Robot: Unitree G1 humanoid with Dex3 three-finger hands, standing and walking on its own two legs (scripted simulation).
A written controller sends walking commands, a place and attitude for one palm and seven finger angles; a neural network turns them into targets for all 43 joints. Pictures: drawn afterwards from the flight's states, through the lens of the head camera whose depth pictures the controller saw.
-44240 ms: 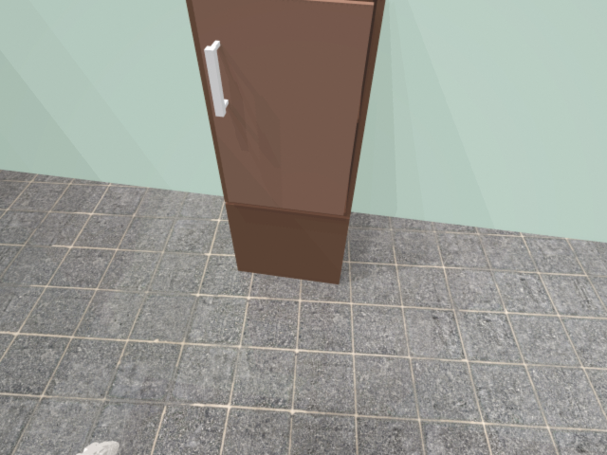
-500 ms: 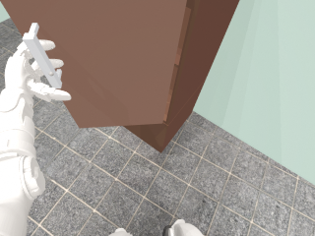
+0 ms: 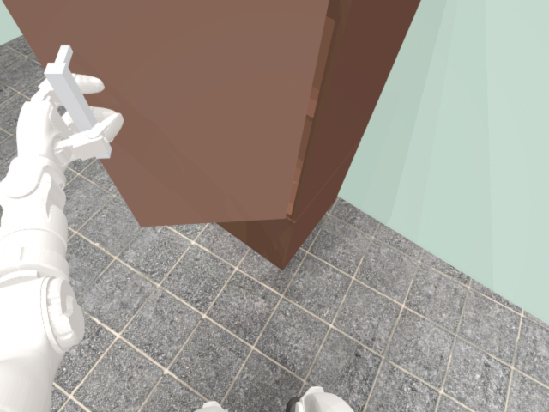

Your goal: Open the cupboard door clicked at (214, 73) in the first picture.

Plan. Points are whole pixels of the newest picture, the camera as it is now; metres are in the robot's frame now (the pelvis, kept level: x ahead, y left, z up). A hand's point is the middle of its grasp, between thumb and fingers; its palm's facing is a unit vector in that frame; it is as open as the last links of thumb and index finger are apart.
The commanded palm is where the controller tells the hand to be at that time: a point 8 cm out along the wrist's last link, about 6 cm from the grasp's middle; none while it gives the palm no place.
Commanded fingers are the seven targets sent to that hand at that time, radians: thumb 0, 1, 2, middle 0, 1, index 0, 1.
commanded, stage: close the thumb around the handle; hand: left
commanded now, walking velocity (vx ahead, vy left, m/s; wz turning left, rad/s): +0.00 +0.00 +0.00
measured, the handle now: (85, 106) +0.53 +0.25 +0.11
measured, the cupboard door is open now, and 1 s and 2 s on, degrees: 42 75 88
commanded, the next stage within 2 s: pull the door open along its arc in 0.20 s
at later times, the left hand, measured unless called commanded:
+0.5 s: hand (98, 140) +0.47 +0.22 +0.10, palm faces +0.03 -1.00 +0.00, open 5.6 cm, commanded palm +0.41 +0.27 +0.10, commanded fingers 0.00 0.90 0.90 -0.40 -1.35 -0.40 -1.35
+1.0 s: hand (148, 247) +0.31 +0.13 +0.11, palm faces +0.22 -0.97 +0.06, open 6.1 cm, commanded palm +0.24 +0.22 +0.10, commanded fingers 0.00 0.90 0.90 -0.40 -1.35 -0.40 -1.35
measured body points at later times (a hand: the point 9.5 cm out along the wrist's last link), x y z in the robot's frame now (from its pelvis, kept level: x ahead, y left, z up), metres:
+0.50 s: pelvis +0.00 +0.00 +0.00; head +0.09 +0.01 +0.44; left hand +0.46 +0.27 +0.10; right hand +0.02 -0.27 -0.11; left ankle -0.03 +0.08 -0.71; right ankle +0.01 -0.11 -0.71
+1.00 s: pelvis +0.01 -0.02 +0.02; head +0.03 -0.03 +0.47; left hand +0.29 +0.19 +0.11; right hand +0.20 -0.23 -0.06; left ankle -0.03 +0.08 -0.71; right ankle +0.01 -0.11 -0.71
